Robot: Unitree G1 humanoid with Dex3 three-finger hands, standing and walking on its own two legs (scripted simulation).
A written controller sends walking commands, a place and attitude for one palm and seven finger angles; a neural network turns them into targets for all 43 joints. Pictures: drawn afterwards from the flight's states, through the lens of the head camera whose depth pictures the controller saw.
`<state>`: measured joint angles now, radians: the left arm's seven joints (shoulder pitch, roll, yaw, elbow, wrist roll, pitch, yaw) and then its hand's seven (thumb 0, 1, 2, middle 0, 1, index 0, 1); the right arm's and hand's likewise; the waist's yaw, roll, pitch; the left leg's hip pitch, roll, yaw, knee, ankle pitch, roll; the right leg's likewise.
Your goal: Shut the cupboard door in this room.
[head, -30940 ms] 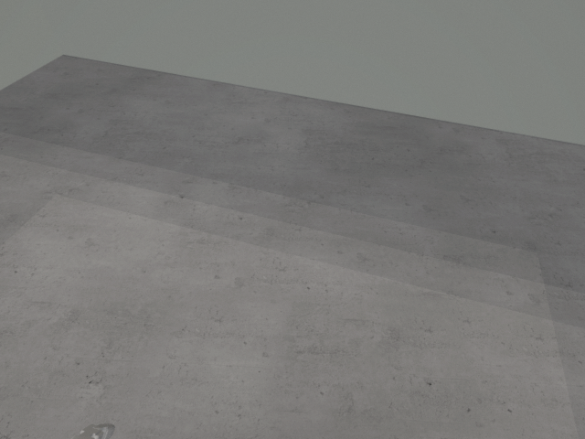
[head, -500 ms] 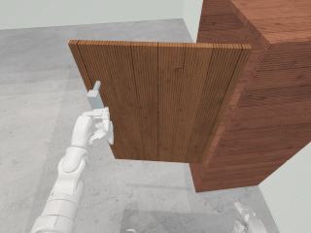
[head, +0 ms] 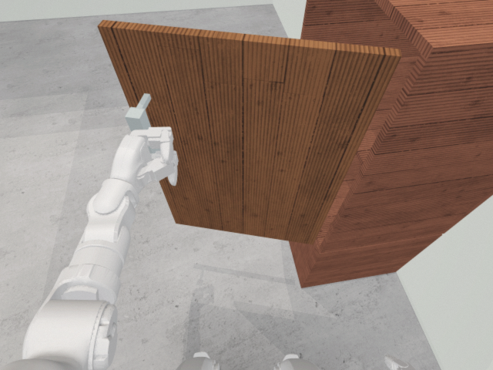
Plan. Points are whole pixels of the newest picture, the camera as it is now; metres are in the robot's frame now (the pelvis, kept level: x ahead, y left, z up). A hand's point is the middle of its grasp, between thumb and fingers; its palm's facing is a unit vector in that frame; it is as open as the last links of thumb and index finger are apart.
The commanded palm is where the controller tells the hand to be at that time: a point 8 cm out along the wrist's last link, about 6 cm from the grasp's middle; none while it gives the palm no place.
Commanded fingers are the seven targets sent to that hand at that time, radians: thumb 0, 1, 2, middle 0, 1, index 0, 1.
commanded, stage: push the door shut along its arc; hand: left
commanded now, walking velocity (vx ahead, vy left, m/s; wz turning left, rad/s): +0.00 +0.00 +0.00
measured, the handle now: (149, 131) +0.50 +0.17 +0.08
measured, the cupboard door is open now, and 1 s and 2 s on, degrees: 71 60 49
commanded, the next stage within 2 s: pull the fist back off the door in 1.20 s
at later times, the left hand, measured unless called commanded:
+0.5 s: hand (195, 138) +0.48 +0.09 +0.09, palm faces -0.34 -0.94 -0.02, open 3.1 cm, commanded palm +0.48 +0.14 +0.08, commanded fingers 0.00 0.90 0.90 -1.30 -1.50 -1.30 -1.50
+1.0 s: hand (217, 122) +0.52 +0.05 +0.09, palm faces -0.43 -0.90 -0.03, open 3.3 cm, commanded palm +0.53 +0.09 +0.08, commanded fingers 0.00 0.90 0.90 -1.30 -1.50 -1.30 -1.50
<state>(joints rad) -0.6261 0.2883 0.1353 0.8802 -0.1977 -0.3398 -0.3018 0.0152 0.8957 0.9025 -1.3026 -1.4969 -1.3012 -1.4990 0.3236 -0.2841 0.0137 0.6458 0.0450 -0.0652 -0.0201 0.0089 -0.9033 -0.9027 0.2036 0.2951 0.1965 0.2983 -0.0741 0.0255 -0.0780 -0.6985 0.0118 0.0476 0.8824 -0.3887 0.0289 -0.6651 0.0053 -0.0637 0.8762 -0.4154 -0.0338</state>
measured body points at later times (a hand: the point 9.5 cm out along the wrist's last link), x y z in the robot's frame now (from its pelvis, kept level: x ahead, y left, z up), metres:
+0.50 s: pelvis +0.00 +0.00 -0.01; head +0.09 +0.00 +0.43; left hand +0.49 +0.14 +0.09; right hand +0.02 -0.27 -0.13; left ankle +0.03 +0.10 -0.69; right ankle +0.01 -0.10 -0.69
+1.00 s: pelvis -0.01 +0.00 -0.03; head +0.12 -0.01 +0.40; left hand +0.53 +0.10 +0.09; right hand -0.01 -0.28 -0.14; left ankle +0.03 +0.10 -0.69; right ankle +0.01 -0.10 -0.69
